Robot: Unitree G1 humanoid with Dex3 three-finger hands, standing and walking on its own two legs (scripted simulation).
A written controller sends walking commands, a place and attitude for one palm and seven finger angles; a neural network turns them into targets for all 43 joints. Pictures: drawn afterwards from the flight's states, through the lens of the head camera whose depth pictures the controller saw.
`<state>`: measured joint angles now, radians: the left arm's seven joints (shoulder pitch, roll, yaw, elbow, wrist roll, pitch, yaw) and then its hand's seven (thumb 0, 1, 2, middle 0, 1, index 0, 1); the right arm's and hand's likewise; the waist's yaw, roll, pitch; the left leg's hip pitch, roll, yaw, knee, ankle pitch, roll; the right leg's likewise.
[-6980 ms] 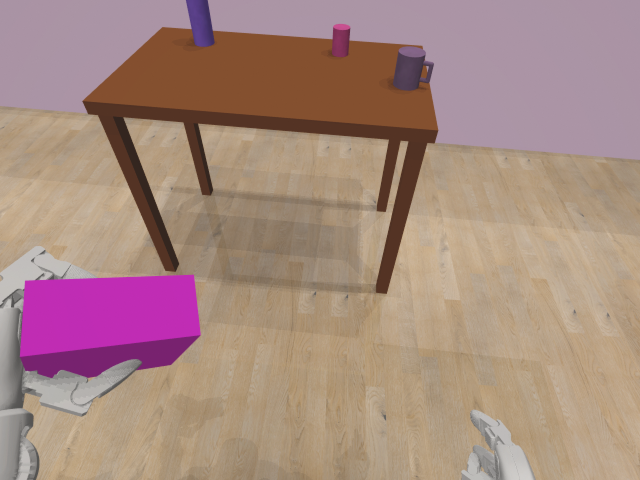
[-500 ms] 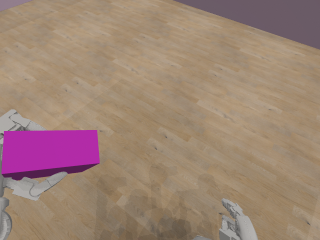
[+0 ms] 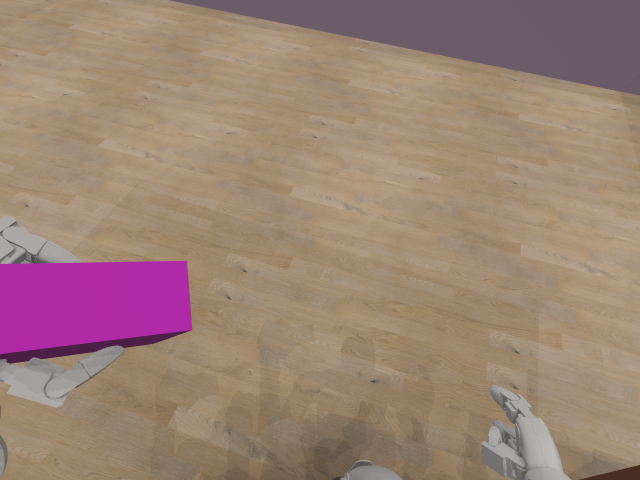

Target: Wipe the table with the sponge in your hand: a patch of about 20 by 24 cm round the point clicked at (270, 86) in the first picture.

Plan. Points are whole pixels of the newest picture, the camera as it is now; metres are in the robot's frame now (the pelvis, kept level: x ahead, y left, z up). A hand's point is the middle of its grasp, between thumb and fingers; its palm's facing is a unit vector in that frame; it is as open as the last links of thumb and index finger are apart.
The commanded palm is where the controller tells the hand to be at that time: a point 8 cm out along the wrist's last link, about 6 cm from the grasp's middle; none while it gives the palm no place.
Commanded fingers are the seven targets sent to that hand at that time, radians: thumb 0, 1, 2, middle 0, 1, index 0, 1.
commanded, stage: turn to face it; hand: left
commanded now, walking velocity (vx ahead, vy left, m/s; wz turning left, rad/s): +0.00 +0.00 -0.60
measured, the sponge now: (119, 311) +0.22 +0.21 +0.16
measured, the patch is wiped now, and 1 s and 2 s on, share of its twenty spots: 0.00 0.00 0.00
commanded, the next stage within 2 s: none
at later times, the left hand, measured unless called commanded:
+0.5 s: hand (263, 338) +0.20 +0.07 +0.19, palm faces +0.05 -0.82 -0.57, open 10.1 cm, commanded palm +0.16 +0.14 +0.19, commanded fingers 0.00 0.10 1.30 -1.20 -1.60 -1.20 -1.60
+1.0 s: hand (416, 446) +0.14 -0.05 +0.17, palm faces -0.16 -0.85 -0.50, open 10.1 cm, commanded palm +0.11 +0.04 +0.19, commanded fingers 0.00 0.10 1.30 -1.20 -1.60 -1.20 -1.60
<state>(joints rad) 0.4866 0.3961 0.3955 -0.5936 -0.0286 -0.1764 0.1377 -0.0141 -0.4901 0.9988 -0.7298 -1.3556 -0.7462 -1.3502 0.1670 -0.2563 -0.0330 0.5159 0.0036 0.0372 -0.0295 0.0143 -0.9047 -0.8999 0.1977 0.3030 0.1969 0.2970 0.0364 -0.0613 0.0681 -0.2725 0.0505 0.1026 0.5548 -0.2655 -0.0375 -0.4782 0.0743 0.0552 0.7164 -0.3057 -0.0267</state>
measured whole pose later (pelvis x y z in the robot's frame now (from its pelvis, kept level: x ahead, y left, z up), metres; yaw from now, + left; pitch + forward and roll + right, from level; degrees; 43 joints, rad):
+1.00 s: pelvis -0.18 -0.10 -0.01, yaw -35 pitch -2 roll +0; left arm 0.40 0.37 0.36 -0.52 -0.03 -0.18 0.13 -0.01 -0.49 1.00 -0.73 -1.36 -0.75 -1.35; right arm 0.14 -0.18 0.04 0.54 0.01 -0.01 0.01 0.01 -0.90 -0.90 0.21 0.30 0.21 0.30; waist 0.03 0.07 0.17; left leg -0.43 0.16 0.03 1.05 -0.49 -0.09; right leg -0.38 0.02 -0.08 0.68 -0.28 -0.07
